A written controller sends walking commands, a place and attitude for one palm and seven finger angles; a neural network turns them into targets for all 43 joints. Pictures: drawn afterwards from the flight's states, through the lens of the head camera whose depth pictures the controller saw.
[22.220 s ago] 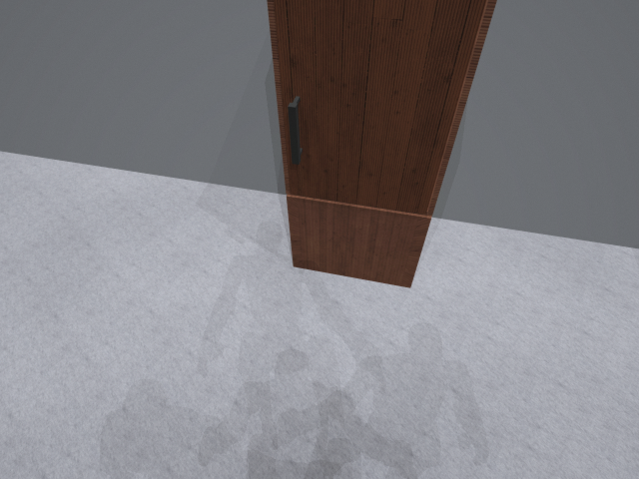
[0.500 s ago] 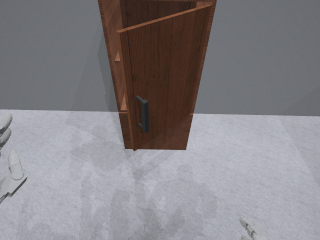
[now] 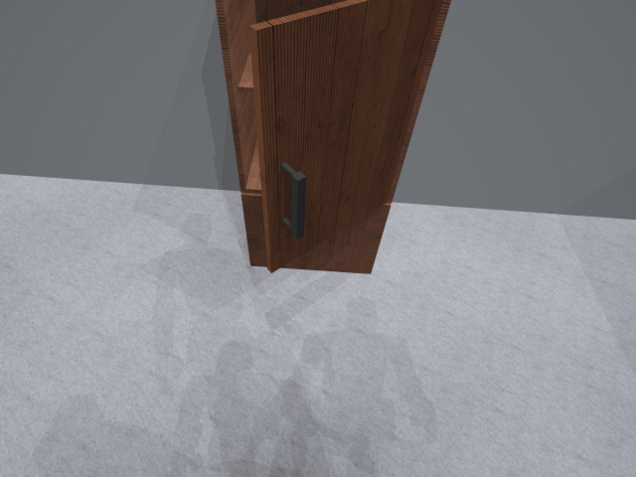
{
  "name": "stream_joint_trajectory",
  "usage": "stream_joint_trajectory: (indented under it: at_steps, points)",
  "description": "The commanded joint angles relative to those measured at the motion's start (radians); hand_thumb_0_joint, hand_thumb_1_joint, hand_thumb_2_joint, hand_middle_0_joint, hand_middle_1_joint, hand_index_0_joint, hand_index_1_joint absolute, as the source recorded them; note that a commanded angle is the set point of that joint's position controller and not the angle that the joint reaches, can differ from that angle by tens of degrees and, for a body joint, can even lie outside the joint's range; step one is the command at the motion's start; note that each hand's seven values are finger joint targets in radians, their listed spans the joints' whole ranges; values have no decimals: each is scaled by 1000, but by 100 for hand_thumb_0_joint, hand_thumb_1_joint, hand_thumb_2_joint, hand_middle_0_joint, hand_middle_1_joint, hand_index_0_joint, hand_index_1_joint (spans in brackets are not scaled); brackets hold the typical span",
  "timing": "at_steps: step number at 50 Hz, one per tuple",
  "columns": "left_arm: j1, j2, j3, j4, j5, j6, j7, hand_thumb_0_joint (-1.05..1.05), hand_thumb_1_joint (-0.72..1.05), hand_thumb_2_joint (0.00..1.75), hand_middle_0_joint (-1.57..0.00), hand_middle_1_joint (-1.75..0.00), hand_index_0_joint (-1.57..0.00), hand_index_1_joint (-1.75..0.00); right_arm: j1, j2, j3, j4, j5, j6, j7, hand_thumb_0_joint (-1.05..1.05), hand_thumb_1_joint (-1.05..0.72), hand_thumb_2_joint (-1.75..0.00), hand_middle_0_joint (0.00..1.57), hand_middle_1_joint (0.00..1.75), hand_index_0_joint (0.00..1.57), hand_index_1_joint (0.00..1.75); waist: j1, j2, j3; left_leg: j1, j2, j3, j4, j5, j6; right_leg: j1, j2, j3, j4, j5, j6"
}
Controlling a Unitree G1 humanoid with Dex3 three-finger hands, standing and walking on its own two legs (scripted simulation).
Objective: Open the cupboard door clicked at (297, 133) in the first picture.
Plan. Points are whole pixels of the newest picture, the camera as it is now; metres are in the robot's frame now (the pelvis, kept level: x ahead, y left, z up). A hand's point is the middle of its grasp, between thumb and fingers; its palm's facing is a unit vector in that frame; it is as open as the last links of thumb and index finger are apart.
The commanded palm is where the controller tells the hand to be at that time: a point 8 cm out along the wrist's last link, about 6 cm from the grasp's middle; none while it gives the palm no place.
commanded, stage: let the arm hang, fingers relaxed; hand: left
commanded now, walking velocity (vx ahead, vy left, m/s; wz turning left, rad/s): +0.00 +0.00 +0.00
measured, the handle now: (292, 202) +0.63 +0.09 -0.10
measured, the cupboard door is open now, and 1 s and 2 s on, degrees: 42 42 42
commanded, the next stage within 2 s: look to check the result in 0.70 s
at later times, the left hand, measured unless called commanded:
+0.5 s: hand out of the picture +0.05 +0.20 -0.16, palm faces +0.01 -0.96 -0.26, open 7.4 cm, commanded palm none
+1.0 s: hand out of the picture +0.04 +0.18 -0.16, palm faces +0.01 -0.97 -0.26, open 7.4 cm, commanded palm none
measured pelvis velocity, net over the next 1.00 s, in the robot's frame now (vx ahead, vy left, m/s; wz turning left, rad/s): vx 0.02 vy -0.02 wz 0.00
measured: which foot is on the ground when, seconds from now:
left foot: down 0.00-1.00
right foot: down 0.00-1.00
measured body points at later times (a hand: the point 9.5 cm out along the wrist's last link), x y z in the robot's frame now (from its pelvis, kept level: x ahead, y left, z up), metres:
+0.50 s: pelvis +0.01 -0.01 +0.00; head +0.01 -0.02 +0.45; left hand +0.05 +0.25 -0.14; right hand +0.03 -0.24 -0.16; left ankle +0.04 +0.10 -0.74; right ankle +0.01 -0.09 -0.74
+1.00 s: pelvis +0.02 -0.02 +0.00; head +0.03 -0.03 +0.45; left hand +0.04 +0.23 -0.14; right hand +0.04 -0.27 -0.16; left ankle +0.04 +0.10 -0.74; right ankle +0.01 -0.09 -0.74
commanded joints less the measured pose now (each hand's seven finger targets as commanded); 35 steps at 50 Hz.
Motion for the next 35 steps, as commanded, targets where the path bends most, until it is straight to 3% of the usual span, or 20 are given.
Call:
stream_joint_trajectory:
  at_steps: [1,7,13,26,35]
  points:
    - [-24,163,46,-4,-6,-43,18,0,90,90,-20,-30,-20,-30,3,-122,-31,-13,0,-22,-21,0,-90,-90,20,30,20,30,-13,109,-62,27,103,-115,-101,-62,19,3,-131,158,-144,-92,-30]
    - [-1,152,40,55,-8,-35,24,0,90,90,-20,-30,-20,-30,49,-116,-33,33,0,-17,-27,0,-90,-90,20,30,20,30,-13,68,-14,7,116,-131,-131,-109,27,-11,-122,142,-140,-123,-30]
    - [-8,160,44,64,-8,-37,29,0,90,90,-20,-30,-20,-30,71,-109,-34,52,0,-20,-26,0,-90,-90,20,30,20,30,-11,10,-15,18,113,-123,-123,-59,29,-5,-128,137,-136,-113,-30]
    - [-53,152,50,44,-7,-40,33,0,90,90,-20,-30,-20,-30,51,-77,-26,65,-5,-26,-22,0,-90,-90,20,30,20,30,-6,45,8,12,109,-108,-132,8,15,14,-131,139,-136,-61,-20]
    - [-63,150,54,34,-9,-52,34,0,90,90,-20,-30,-20,-30,39,-86,-29,60,-3,-34,-25,0,-90,-90,20,30,20,30,-8,36,-43,61,114,-94,-113,104,9,53,-138,137,-138,49,-21]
